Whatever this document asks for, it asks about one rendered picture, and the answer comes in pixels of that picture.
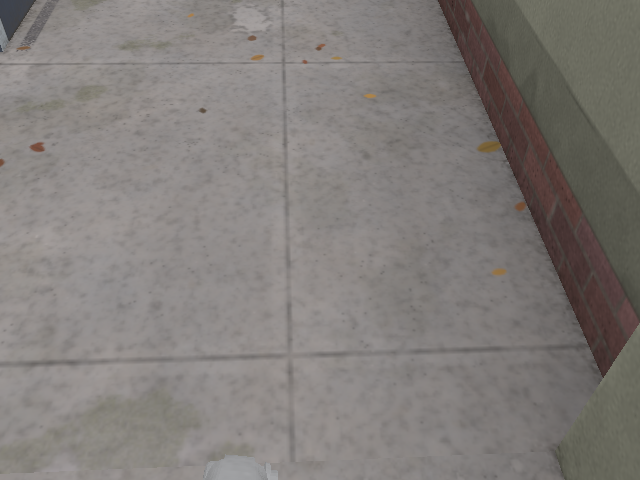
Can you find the left robot thigh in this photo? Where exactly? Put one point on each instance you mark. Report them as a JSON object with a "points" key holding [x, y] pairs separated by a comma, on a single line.
{"points": [[234, 467]]}

